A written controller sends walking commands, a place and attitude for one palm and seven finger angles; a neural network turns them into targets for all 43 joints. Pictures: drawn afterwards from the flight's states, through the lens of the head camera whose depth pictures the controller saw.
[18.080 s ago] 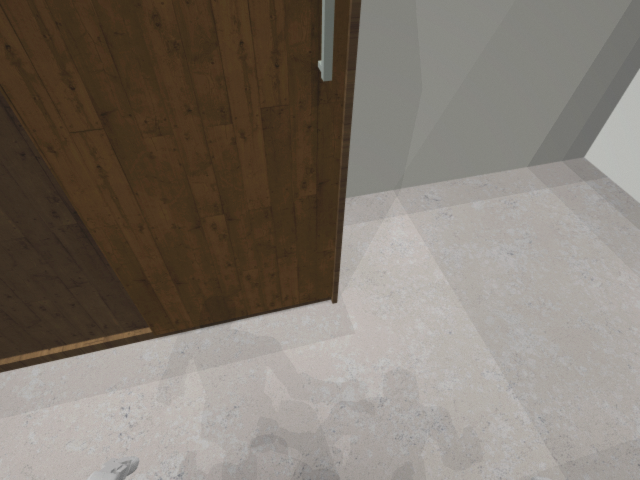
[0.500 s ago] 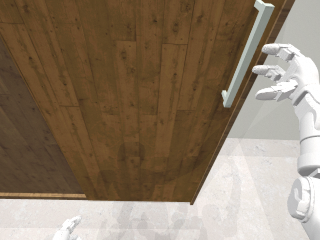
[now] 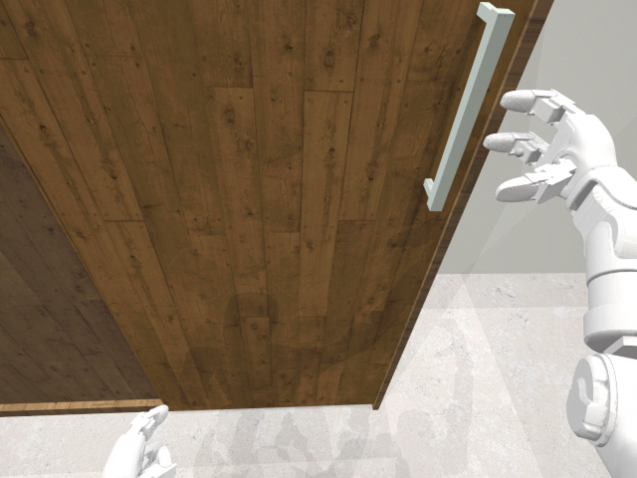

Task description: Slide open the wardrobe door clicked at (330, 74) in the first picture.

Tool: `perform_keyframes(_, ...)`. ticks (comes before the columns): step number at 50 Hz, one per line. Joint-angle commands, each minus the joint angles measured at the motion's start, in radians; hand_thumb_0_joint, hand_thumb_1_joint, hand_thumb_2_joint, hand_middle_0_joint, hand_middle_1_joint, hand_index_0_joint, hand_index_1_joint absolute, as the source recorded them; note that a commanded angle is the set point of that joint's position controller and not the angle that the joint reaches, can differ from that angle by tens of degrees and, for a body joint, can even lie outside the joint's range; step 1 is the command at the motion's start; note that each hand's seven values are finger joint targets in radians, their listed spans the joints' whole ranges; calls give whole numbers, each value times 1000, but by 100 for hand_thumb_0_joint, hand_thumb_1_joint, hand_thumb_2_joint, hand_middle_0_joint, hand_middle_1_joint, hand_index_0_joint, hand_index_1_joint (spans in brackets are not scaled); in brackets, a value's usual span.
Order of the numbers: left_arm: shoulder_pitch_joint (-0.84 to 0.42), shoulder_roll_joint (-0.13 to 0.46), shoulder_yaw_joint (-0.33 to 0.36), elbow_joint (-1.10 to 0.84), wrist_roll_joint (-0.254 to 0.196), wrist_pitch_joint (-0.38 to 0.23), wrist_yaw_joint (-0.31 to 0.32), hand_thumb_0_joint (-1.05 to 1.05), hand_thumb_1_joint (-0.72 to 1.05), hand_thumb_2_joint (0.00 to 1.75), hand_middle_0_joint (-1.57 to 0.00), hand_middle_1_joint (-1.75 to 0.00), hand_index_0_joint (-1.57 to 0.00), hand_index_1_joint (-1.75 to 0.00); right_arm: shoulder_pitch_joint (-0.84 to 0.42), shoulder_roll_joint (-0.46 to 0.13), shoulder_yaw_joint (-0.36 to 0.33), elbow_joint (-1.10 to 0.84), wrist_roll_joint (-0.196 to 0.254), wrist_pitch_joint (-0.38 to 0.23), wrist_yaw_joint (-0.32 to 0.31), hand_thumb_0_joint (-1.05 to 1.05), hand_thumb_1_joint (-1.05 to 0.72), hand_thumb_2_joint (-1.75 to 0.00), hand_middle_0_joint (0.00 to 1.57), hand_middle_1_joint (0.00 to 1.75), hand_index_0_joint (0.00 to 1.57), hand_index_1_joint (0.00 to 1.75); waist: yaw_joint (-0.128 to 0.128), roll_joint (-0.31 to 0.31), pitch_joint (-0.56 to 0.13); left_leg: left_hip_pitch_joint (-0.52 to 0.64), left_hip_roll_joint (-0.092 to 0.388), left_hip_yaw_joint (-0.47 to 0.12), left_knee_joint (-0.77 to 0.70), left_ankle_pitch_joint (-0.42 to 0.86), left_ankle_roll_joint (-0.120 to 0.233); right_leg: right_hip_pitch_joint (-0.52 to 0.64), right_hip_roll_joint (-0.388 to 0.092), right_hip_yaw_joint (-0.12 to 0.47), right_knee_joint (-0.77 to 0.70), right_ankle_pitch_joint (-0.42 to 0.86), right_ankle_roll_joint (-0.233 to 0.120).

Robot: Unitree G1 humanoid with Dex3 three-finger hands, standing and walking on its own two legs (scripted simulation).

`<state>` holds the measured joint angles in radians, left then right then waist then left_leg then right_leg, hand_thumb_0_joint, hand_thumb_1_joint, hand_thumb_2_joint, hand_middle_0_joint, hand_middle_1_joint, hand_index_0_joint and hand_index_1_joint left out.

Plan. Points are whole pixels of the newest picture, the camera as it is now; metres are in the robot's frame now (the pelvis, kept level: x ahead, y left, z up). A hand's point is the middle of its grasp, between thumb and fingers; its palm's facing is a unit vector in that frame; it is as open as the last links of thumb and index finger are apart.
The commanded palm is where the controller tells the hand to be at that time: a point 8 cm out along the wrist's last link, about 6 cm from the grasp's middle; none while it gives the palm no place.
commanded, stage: move the hooked fingers beside the handle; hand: right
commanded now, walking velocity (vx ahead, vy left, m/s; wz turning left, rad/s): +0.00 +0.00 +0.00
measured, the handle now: (457, 120) +0.49 -0.12 +0.25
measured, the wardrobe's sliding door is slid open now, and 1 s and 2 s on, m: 0.00 0.00 0.00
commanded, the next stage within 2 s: feel for the door with the fingertips in 1.90 s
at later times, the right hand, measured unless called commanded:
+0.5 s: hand (515, 152) +0.43 -0.18 +0.25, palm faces -0.12 +0.99 -0.03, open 14.0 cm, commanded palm +0.41 -0.24 +0.25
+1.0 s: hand (529, 152) +0.43 -0.19 +0.25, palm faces -0.09 +1.00 -0.03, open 14.0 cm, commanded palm +0.41 -0.24 +0.25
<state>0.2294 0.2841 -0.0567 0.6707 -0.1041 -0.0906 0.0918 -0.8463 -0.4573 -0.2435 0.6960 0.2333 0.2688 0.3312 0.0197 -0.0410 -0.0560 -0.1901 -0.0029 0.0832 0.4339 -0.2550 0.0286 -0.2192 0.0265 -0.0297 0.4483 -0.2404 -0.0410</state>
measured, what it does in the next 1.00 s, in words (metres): stands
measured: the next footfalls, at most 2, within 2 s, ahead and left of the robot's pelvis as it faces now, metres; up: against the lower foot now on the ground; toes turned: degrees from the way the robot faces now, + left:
none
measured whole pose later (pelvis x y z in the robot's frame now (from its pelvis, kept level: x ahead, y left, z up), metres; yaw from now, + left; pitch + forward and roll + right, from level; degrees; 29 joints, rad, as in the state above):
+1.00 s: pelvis +0.01 +0.00 +0.00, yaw +0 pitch +1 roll +0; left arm 0.26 0.29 -0.05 0.66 -0.11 -0.07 0.09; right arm -0.81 -0.49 -0.26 0.65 0.23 0.28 0.34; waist 0.02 -0.04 -0.05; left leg -0.18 -0.01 0.08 0.42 -0.26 0.03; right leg -0.21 0.02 -0.03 0.45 -0.25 -0.04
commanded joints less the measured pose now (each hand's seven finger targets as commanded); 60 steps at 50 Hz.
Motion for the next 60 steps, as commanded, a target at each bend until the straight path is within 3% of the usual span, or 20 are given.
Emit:
perform_keyframes(1,-19,134,49,-132,7,-21,9,0,90,90,-20,-30,-20,-30,-471,-314,-118,-158,-23,-80,-54,0,50,-30,30,120,30,120,5,46,-255,5,24,-65,-51,263,11,143,-35,79,-38,229,-8)
perform_keyframes(4,-33,123,47,-165,13,-24,7,0,90,90,-20,-30,-20,-30,-501,-345,-142,-266,-31,-144,-53,0,50,-30,30,120,30,120,-2,30,-361,77,24,-76,-32,355,10,199,-37,69,-30,307,-12)
perform_keyframes(6,-30,120,47,-171,14,-25,8,0,90,90,-20,-30,-20,-30,-490,-350,-144,-292,-22,-169,-38,0,50,-30,30,120,30,120,-2,37,-372,98,24,-74,-32,382,8,209,-43,68,-27,333,-13)
perform_keyframes(9,-34,125,42,-164,6,-27,10,0,90,90,-20,-30,-20,-30,-447,-353,-155,-225,-19,-143,-11,0,50,-30,30,120,30,120,-2,11,-285,62,20,-77,-47,361,10,182,-40,59,-36,290,-14)
perform_keyframes(12,-22,135,44,-151,-3,-21,11,0,90,90,-20,-30,-20,-30,-409,-299,-104,-131,-18,-88,10,0,50,-30,30,120,30,120,10,-2,-181,6,19,-72,-63,308,10,131,-40,58,-44,234,-14)
perform_keyframes(14,-11,140,50,-144,-7,-17,14,0,90,90,-20,-30,-20,-30,-421,-273,-70,-106,-20,-63,18,0,50,-30,30,120,30,120,25,-14,-163,-39,18,-69,-66,264,9,128,-42,63,-41,202,-12)
perform_keyframes(16,-5,136,57,-148,-3,-25,13,0,90,90,-20,-30,-20,-30,-465,-225,-28,-174,-8,-78,20,0,50,-30,30,120,30,120,35,-5,-212,-33,18,-63,-62,271,12,164,-44,72,-32,232,-13)
perform_keyframes(20,-10,135,58,-156,10,-50,12,0,90,90,-20,-30,-20,-30,-550,-248,-64,-375,14,-144,12,0,50,-30,30,120,30,120,33,-41,-374,-11,10,-58,-42,318,16,296,-44,100,-15,329,-4)
perform_keyframes(22,-13,134,54,-147,12,-52,10,0,90,90,-20,-30,-20,-30,-513,-275,-108,-374,28,-153,2,0,50,-30,30,120,30,120,18,-3,-372,10,4,-58,-43,338,13,290,-44,96,-16,352,-6)
perform_keyframes(24,-10,132,51,-129,11,-52,11,0,90,90,-20,-30,-20,-30,-499,-272,-115,-301,22,-132,-12,0,50,-30,30,120,30,120,15,2,-307,-3,4,-54,-46,315,14,245,-42,92,-27,314,-4)
perform_keyframes(29,-7,134,51,-128,7,-25,2,0,90,90,-20,-30,-20,-30,-401,-281,-112,-157,-34,-56,-60,0,50,-30,30,120,30,120,-3,4,-197,-13,13,-58,-52,272,14,141,-41,74,-52,252,-2)
perform_keyframes(30,-8,134,52,-134,7,-21,0,0,90,90,-20,-30,-20,-30,-403,-284,-112,-167,-37,-53,-63,0,50,-30,30,120,30,120,-3,-8,-206,-4,16,-59,-49,284,14,136,-41,71,-51,257,-1)
perform_keyframes(34,-19,135,57,-175,8,-5,2,0,90,90,-20,-30,-20,-30,-351,-351,-170,-223,-27,-75,-37,0,50,-30,30,120,30,120,-15,101,-298,100,20,-73,-36,400,5,136,-40,54,-35,316,-17)
perform_keyframes(39,-32,124,52,-180,5,-21,11,0,90,90,-20,-30,-20,-30,-486,-315,-116,-369,-11,-134,1,0,50,-30,30,120,30,120,17,-21,-327,43,13,-74,-43,390,9,243,-40,61,-19,341,-19)
perform_keyframes(42,-43,119,47,-169,3,-29,11,0,90,90,-20,-30,-20,-30,-484,-267,-85,-387,1,-119,12,0,50,-30,30,120,30,120,22,-106,-310,4,10,-71,-52,378,14,280,-38,65,-8,356,-10)
perform_keyframes(46,-30,131,49,-136,-2,-22,14,0,90,90,-20,-30,-20,-30,-424,-222,-53,-226,14,-50,18,0,50,-30,30,120,30,120,29,-13,-201,-31,10,-59,-66,312,13,187,-36,68,-23,269,-11)
perform_keyframes(51,-29,132,53,-137,-1,-12,11,0,90,90,-20,-30,-20,-30,-459,-206,-30,-210,6,-47,-6,0,50,-30,30,120,30,120,31,36,-222,-36,13,-55,-58,273,10,170,-37,78,-27,243,-10)
perform_keyframes(55,-28,129,50,-152,10,-17,12,0,90,90,-20,-30,-20,-30,-513,-322,-131,-276,-4,-110,-32,0,50,-30,30,120,30,120,12,50,-338,43,13,-68,-43,334,10,204,-32,79,-23,292,-16)
perform_keyframes(57,-28,126,45,-160,15,-17,9,0,90,90,-20,-30,-20,-30,-532,-348,-150,-339,-10,-144,-37,0,50,-30,30,120,30,120,2,-1,-380,77,14,-69,-35,377,13,233,-32,77,-25,346,-11)
perform_keyframes(60,-34,120,44,-160,13,-19,5,0,90,90,-20,-30,-20,-30,-448,-325,-145,-297,-20,-136,-35,0,50,-30,30,120,30,120,-7,-28,-334,63,13,-67,-36,393,14,230,-39,69,-25,372,-6)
